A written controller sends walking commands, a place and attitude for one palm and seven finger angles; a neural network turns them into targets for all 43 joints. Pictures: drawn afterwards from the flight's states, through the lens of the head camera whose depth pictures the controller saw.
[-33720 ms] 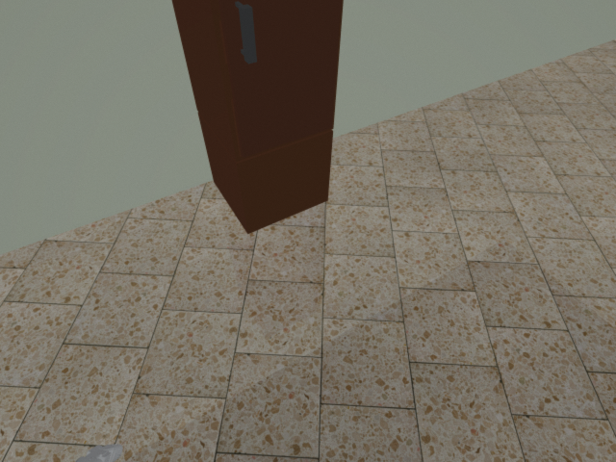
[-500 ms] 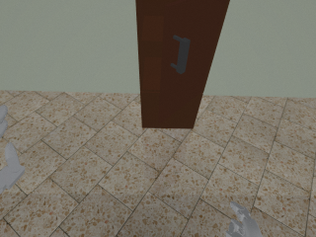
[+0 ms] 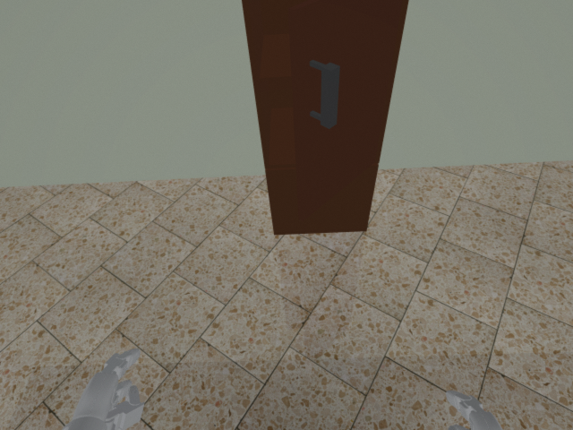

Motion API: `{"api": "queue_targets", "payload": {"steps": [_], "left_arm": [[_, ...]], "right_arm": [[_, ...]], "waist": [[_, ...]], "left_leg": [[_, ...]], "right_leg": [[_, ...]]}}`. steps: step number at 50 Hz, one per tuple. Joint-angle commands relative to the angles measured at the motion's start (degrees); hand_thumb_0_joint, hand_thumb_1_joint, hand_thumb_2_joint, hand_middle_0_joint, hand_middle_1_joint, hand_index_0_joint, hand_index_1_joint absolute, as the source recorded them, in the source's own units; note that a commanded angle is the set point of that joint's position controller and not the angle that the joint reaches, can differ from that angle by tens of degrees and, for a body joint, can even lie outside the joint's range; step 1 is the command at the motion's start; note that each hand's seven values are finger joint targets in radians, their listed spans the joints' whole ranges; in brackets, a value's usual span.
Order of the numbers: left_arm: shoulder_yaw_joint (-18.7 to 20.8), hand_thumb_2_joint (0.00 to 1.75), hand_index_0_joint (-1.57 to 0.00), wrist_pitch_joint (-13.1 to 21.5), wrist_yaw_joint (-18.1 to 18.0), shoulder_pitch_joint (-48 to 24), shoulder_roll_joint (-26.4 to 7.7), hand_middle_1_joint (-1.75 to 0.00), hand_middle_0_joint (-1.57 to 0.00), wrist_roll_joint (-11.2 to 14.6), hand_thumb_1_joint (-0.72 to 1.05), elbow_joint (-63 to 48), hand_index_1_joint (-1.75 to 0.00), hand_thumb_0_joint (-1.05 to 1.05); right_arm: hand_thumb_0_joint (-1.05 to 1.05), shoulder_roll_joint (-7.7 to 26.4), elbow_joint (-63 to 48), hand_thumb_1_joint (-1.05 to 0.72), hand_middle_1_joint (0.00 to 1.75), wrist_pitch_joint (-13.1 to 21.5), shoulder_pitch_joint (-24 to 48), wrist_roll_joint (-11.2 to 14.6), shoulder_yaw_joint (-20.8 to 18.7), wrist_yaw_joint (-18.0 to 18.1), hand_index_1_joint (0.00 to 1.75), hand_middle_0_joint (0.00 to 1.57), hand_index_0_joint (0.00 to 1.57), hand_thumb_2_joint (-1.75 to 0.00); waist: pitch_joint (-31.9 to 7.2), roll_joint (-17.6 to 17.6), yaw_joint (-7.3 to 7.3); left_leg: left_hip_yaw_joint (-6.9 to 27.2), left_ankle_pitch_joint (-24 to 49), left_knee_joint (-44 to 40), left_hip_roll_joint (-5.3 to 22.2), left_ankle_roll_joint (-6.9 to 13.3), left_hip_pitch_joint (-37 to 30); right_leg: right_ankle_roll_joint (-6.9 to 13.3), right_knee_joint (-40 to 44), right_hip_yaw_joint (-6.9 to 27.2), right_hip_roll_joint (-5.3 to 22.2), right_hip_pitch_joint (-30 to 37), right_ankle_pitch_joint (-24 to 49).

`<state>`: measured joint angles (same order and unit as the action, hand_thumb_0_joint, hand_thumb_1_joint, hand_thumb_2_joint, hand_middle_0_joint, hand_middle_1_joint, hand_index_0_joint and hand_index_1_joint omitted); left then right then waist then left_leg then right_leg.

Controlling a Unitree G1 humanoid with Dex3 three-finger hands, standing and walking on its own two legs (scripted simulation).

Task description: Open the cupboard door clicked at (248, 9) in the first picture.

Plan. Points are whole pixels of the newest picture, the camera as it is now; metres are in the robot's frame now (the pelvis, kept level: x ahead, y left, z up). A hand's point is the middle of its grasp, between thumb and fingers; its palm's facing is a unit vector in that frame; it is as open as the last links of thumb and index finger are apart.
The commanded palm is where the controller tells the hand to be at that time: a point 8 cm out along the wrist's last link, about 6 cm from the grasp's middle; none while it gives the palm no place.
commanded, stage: let the arm hang, fingers relaxed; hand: left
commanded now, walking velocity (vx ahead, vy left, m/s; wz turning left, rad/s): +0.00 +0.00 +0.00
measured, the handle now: (321, 94) +0.76 -0.04 +0.08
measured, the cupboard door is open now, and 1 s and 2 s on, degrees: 44 44 44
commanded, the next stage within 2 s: look to check the result in 0.92 s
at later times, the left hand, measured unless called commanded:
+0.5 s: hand out of the picture -0.03 +0.17 -0.16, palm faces +0.05 -0.97 -0.22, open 7.3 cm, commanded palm none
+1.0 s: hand out of the picture +0.01 +0.16 -0.17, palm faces +0.06 -0.98 -0.19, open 7.3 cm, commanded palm none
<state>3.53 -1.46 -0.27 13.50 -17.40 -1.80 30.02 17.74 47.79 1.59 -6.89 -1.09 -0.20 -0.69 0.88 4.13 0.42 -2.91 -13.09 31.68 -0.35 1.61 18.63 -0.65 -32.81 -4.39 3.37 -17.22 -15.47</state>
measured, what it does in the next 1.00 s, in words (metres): stands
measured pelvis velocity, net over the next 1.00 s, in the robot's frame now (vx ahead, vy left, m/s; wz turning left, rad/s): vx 0.02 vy -0.01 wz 0.01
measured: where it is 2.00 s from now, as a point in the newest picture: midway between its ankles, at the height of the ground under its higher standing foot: outside the picture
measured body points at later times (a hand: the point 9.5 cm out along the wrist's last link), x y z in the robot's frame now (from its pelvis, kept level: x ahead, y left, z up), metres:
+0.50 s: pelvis +0.01 -0.01 +0.01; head +0.03 -0.02 +0.46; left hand -0.04 +0.22 -0.15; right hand -0.03 -0.22 -0.16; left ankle +0.04 +0.10 -0.73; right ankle +0.02 -0.13 -0.73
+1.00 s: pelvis +0.02 -0.01 +0.01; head +0.03 -0.01 +0.46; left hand +0.01 +0.21 -0.15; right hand +0.01 -0.22 -0.15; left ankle +0.04 +0.10 -0.73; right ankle +0.02 -0.13 -0.73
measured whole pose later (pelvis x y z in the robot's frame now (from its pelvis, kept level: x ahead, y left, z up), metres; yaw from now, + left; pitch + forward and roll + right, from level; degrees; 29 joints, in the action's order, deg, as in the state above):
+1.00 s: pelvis +0.02 -0.01 +0.01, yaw +1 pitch -2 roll +0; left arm 1.2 0.3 -1.8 16.0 -7.7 -0.4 65.5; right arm 7.8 65.1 -0.1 -16.8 -0.9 -0.6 2.1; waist 3.1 0.6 0.1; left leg -1.8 -11.5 24.6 0.0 0.7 11.2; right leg -0.2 -24.7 -5.6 2.5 -9.0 -13.7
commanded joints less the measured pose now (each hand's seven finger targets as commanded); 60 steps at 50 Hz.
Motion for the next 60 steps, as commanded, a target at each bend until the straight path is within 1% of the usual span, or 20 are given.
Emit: {"api": "queue_targets", "payload": {"steps": [1, 3, 4, 6, 7, 8, 10, 12, 14, 20, 23, 24, 26, 30, 35, 37, 39, 45, 48, 60], "left_arm": [[-0.8, 0.9, -0.2, 1.4, -0.3, -1.1, -5.6, -0.3, -0.2, 0.3, 0.9, 8.5, -0.3, 0.0], [-1.6, 0.9, -0.2, 1.2, -0.5, -1.1, -4.4, -0.3, -0.2, 0.5, 0.9, 14.3, -0.3, 0.0], [-1.6, 0.9, -0.2, 1.3, -0.7, -0.4, -4.4, -0.3, -0.2, 0.6, 0.9, 16.6, -0.3, 0.0], [-1.7, 0.9, -0.2, 1.5, -0.8, 0.9, -2.9, -0.3, -0.2, 0.9, 0.9, 21.1, -0.3, 0.0], [-1.1, 0.9, -0.2, 1.6, -0.9, 1.7, -1.7, -0.3, -0.2, 0.9, 0.9, 22.8, -0.3, 0.0], [-1.2, 0.9, -0.2, 1.6, -0.9, 2.2, -1.6, -0.3, -0.2, 1.0, 0.9, 24.4, -0.3, 0.0], [-1.2, 0.9, -0.2, 1.7, -0.9, 2.8, -1.1, -0.3, -0.2, 1.1, 0.9, 26.9, -0.3, 0.0], [-1.4, 0.9, -0.2, 1.9, -0.9, 3.6, -0.4, -0.3, -0.2, 1.3, 0.9, 29.0, -0.3, 0.0], [-1.4, 0.9, -0.2, 2.0, -1.1, 4.5, 0.3, -0.3, -0.2, 1.3, 0.9, 30.7, -0.3, 0.0], [-1.6, 0.9, -0.2, 1.8, -1.5, 6.4, 2.3, -0.3, -0.2, 1.4, 0.9, 33.5, -0.3, 0.0], [-1.6, 0.9, -0.2, 1.8, -1.7, 7.0, 3.1, -0.3, -0.2, 1.4, 0.9, 33.9, -0.3, 0.0], [-1.6, 0.9, -0.2, 1.8, -1.7, 7.5, 3.1, -0.3, -0.2, 1.4, 0.9, 34.1, -0.3, 0.0], [-1.6, 0.9, -0.2, 1.9, -1.8, 7.6, 3.9, -0.3, -0.2, 1.4, 0.9, 34.3, -0.3, 0.0], [-1.5, 0.9, -0.2, 1.9, -2.0, 7.5, 4.6, -0.3, -0.2, 1.3, 0.9, 34.2, -0.3, 0.0], [-1.4, 0.9, -0.2, 1.9, -2.0, 7.3, 4.9, -0.3, -0.2, 1.2, 0.9, 33.9, -0.3, 0.0], [-1.4, 0.9, -0.2, 2.1, -2.0, 7.3, 5.1, -0.3, -0.2, 1.2, 0.9, 34.2, -0.3, 0.0], [-1.3, 0.9, -0.2, 2.1, -2.0, 7.3, 4.8, -0.3, -0.2, 1.2, 0.9, 34.0, -0.3, 0.0], [-1.2, 0.9, -0.2, 2.4, -1.8, 6.5, 4.2, -0.3, -0.2, 1.2, 0.9, 34.1, -0.3, 0.0], [-1.3, 0.9, -0.2, 2.3, -1.7, 6.1, 3.8, -0.3, -0.2, 1.2, 0.9, 34.2, -0.3, 0.0], [-1.2, 0.9, -0.2, 2.7, -1.5, 4.5, 1.6, -0.3, -0.2, 1.2, 0.9, 34.3, -0.3, 0.0]], "right_arm": [[0.0, 4.0, -0.5, -0.9, 0.3, -0.9, -3.1, -0.7, -1.2, 0.3, 0.3, 0.2, 0.2, -0.9], [0.0, 2.4, 2.1, -0.9, 0.3, -1.5, -3.5, -0.7, -0.7, 0.5, 0.3, 0.2, 0.2, -0.9], [0.0, 2.4, 3.0, -0.9, 0.3, -1.7, -4.0, -0.6, -0.7, 0.6, 0.3, 0.2, 0.2, -0.9], [0.0, 0.9, 5.6, -0.9, 0.3, -1.8, -5.0, -0.5, -0.5, 1.0, 0.3, 0.2, 0.2, -0.9], [0.0, 0.1, 6.7, -0.9, 0.3, -1.9, -5.8, -0.6, -0.7, 1.2, 0.3, 0.2, 0.2, -0.9], [0.0, -0.3, 7.6, -0.9, 0.3, -1.9, -6.4, -0.6, -0.7, 1.4, 0.3, 0.2, 0.2, -0.9], [0.0, -0.6, 9.2, -0.9, 0.3, -2.1, -8.2, -0.4, -0.9, 1.7, 0.3, 0.2, 0.2, -0.9], [0.0, -1.3, 11.0, -0.9, 0.3, -2.0, -10.2, -0.2, -1.0, 1.9, 0.3, 0.2, 0.2, -0.9], [0.0, -1.7, 12.2, -0.9, 0.3, -2.1, -11.7, -0.1, -1.1, 2.1, 0.3, 0.2, 0.2, -0.9], [0.0, -4.6, 15.0, -0.9, 0.3, -2.4, -15.5, -0.2, -1.0, 2.3, 0.3, 0.2, 0.2, -0.9], [0.0, -5.4, 15.7, -0.9, 0.3, -2.2, -16.3, -0.2, -1.0, 2.4, 0.3, 0.2, 0.2, -0.9], [0.0, -5.5, 15.9, -0.9, 0.3, -2.1, -16.2, -0.1, -0.9, 2.4, 0.3, 0.2, 0.2, -0.9], [0.0, -6.2, 16.2, -0.9, 0.3, -2.0, -16.1, -0.2, -0.9, 2.5, 0.3, 0.2, 0.2, -0.9], [0.0, -6.9, 16.4, -0.9, 0.3, -1.7, -16.0, -0.1, -0.9, 2.6, 0.3, 0.2, 0.2, -0.9], [0.0, -7.0, 16.5, -0.9, 0.3, -1.5, -15.4, -0.1, -0.9, 2.6, 0.3, 0.2, 0.2, -0.9], [0.0, -7.0, 16.5, -0.9, 0.3, -1.4, -15.2, -0.2, -1.0, 2.7, 0.3, 0.2, 0.2, -0.9], [0.0, -6.6, 16.3, -0.9, 0.3, -1.3, -15.1, -0.1, -1.0, 2.7, 0.3, 0.2, 0.2, -0.9], [0.0, -5.6, 16.1, -0.9, 0.3, -1.0, -14.3, -0.1, -1.1, 2.8, 0.3, 0.2, 0.2, -0.9], [0.0, -4.9, 16.2, -0.9, 0.3, -1.1, -13.8, 0.0, -1.0, 2.8, 0.3, 0.2, 0.2, -0.9], [0.0, -2.5, 16.2, -0.9, 0.3, -0.9, -11.3, 0.0, -1.3, 2.7, 0.3, 0.2, 0.2, -0.9]], "waist": [[-2.9, -10.4, 0.5], [-1.5, -3.3, 0.51], [-1.6, -2.8, -0.01], [-1.1, 0.4, -0.06], [-1.0, 3.4, -0.16], [-0.6, 4.3, -0.26], [-0.1, 1.9, -0.14], [-0.6, 0.9, -0.11], [0.7, -2.2, -0.2], [3.5, -5.7, 0.09], [3.6, -5.4, 0.13], [3.5, -4.7, -0.23], [4.6, -6.0, -0.17], [4.9, -3.8, -0.25], [5.5, -4.4, -0.45], [5.2, -2.9, -0.36], [5.2, -2.4, -0.56], [3.7, -3.5, -0.29], [4.9, -3.6, -0.17], [3.1, -4.5, -0.2]], "left_leg": [[5.3, 4.8, -5.1, 3.8, -0.1, -4.4], [5.7, 2.3, -7.5, 4.3, -0.4, -4.1], [6.0, 1.8, -8.1, 4.6, -0.4, -3.1], [5.7, 0.4, -8.8, 4.3, -0.7, -3.1], [6.0, -1.2, -9.3, 4.5, -0.6, -2.7], [6.1, -2.0, -9.8, 4.6, -0.6, -2.2], [6.5, -1.7, -9.9, 5.0, -0.5, -2.8], [6.3, -0.2, -9.9, 5.3, -0.4, -3.7], [6.2, 0.6, -9.6, 5.2, -0.4, -4.1], [5.1, -0.6, -9.8, 4.7, -0.3, -4.2], [5.1, -0.1, -10.2, 4.9, -0.2, -4.4], [5.2, 0.7, -10.1, 4.9, -0.1, -4.1], [5.1, 0.5, -10.5, 4.8, -0.2, -3.8], [5.6, 1.3, -11.6, 5.4, -0.1, -3.4], [5.9, 0.4, -12.5, 5.2, -0.1, -2.9], [5.5, 1.8, -12.4, 5.2, -0.1, -3.9], [5.7, 2.5, -12.4, 5.3, -0.1, -3.7], [5.8, 5.7, -12.2, 5.5, -0.1, -5.8], [5.9, 3.7, -12.9, 5.4, -0.1, -5.7], [5.8, 6.7, -12.7, 5.8, -0.1, -7.7]], "right_leg": [[3.9, 9.4, 7.4, 5.3, 1.3, 0.0], [3.2, 10.1, 7.2, 4.2, 1.3, -3.2], [2.8, 10.6, 6.7, 3.8, 3.3, -3.4], [3.0, 11.6, 7.1, 3.9, 4.1, -3.3], [3.3, 11.9, 6.7, 3.7, 4.6, -3.6], [3.4, 12.3, 6.5, 3.5, 5.1, -3.2], [3.5, 13.3, 6.0, 3.5, 5.3, -2.7], [3.6, 13.5, 5.5, 3.6, 6.1, -1.4], [3.6, 14.1, 5.1, 3.4, 5.6, -1.7], [3.6, 15.1, 4.8, 3.7, 3.2, -5.4], [3.3, 14.4, 4.5, 3.4, 3.1, -4.4], [3.4, 14.1, 4.2, 3.4, 3.9, -3.4], [3.2, 13.8, 4.1, 3.2, 3.4, -3.1], [2.8, 12.8, 3.4, 2.9, 4.5, -0.1], [2.6, 12.8, 3.3, 2.9, 5.2, 0.5], [2.6, 12.7, 3.3, 3.0, 5.1, 1.8], [2.6, 12.9, 3.3, 2.8, 5.9, 2.5], [2.5, 13.0, 3.4, 3.1, 7.0, 4.4], [2.5, 13.7, 3.5, 3.1, 6.3, 3.0], [2.6, 14.5, 3.5, 3.5, 8.0, 5.0]]}}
